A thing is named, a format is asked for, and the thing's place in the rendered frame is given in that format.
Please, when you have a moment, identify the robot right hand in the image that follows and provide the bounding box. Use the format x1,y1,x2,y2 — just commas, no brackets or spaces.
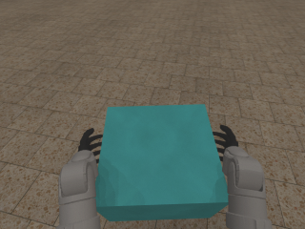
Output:
213,125,238,161

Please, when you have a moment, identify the robot left hand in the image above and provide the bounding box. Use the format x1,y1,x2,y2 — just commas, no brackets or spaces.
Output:
78,128,103,163

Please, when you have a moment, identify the right robot forearm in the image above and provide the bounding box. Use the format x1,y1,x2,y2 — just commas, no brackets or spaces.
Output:
222,146,273,229

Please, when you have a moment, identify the left robot forearm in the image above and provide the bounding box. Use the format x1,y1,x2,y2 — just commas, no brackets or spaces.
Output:
55,150,101,229

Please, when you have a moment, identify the carton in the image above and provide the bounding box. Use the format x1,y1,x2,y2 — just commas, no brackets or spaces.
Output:
95,104,229,221

